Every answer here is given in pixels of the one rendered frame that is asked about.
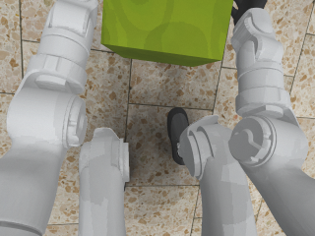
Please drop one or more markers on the robot left upper arm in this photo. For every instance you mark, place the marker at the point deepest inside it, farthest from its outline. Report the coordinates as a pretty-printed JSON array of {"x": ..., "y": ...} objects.
[{"x": 43, "y": 125}]

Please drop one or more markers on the robot right hand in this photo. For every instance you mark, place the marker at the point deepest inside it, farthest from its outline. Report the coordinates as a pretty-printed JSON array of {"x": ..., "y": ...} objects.
[{"x": 243, "y": 6}]

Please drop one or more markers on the left robot forearm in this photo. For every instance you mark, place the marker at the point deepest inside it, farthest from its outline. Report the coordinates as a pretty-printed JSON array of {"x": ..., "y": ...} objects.
[{"x": 65, "y": 46}]

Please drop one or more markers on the right robot forearm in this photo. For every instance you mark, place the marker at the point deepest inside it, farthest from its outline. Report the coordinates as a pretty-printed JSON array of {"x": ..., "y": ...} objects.
[{"x": 260, "y": 72}]

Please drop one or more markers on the robot right upper arm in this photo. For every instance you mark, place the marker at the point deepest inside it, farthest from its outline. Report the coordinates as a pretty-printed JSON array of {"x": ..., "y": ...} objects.
[{"x": 271, "y": 153}]

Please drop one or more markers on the robot right thigh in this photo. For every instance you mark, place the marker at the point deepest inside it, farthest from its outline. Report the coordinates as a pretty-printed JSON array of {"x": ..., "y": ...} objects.
[{"x": 226, "y": 201}]

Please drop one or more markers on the carton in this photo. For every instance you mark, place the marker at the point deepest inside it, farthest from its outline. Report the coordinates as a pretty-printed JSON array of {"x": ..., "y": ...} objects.
[{"x": 179, "y": 32}]

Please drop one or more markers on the robot right foot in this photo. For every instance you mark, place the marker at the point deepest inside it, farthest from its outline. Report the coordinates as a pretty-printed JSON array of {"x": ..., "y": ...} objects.
[{"x": 177, "y": 122}]

